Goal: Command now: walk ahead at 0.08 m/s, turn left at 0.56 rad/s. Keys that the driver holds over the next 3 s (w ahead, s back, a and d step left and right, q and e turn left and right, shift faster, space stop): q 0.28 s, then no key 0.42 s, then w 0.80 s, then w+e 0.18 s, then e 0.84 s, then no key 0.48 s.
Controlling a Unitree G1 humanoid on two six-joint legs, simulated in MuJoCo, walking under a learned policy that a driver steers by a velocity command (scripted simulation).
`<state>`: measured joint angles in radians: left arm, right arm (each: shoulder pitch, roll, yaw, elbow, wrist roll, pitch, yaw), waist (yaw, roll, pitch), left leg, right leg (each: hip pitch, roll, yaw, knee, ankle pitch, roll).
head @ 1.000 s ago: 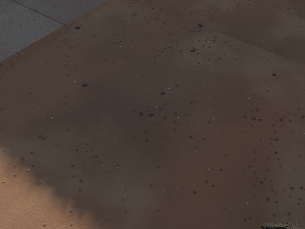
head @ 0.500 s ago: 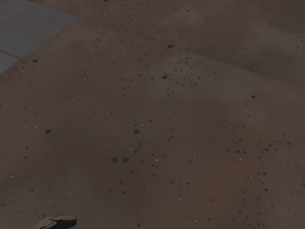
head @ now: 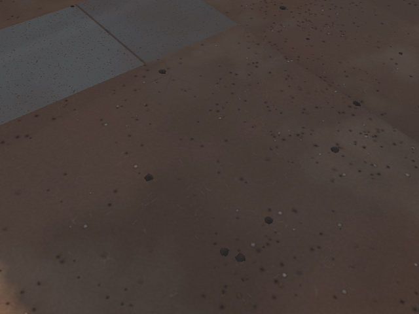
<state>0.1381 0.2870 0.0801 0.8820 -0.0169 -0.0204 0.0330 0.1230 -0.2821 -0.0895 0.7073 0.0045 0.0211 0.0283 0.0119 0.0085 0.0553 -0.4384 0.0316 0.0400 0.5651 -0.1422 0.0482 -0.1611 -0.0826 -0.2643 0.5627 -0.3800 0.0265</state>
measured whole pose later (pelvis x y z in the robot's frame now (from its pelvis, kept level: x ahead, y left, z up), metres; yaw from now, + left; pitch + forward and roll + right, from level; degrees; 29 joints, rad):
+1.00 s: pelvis +0.10 -0.03 +0.01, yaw +16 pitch +0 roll +1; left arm 0.16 0.30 0.05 0.91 -0.03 -0.09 -0.04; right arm 0.36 -0.27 -0.07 0.80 0.02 -0.01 -0.02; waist -0.01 0.01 0.00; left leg -0.11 0.01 -0.08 0.44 -0.33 -0.02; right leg -0.25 0.00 -0.04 0.53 -0.29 -0.07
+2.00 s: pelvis +0.55 +0.12 -0.01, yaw +4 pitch +2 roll +3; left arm 0.11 0.28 0.06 0.70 0.00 -0.04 -0.05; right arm 0.21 -0.29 -0.07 0.84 0.00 -0.02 -0.04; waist -0.02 -0.02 0.06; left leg -0.11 0.02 0.21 0.68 -0.49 -0.01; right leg -0.51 0.00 -0.03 0.57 -0.06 -0.08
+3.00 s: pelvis +0.63 +0.14 +0.01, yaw -21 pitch +0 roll +0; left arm 0.16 0.22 0.03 0.64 0.02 0.02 0.00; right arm 0.20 -0.28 -0.03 0.82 -0.02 -0.01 -0.01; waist -0.04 0.02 0.02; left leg -0.21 0.06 0.01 0.50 -0.27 -0.06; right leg -0.21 0.03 0.04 0.51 -0.29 -0.01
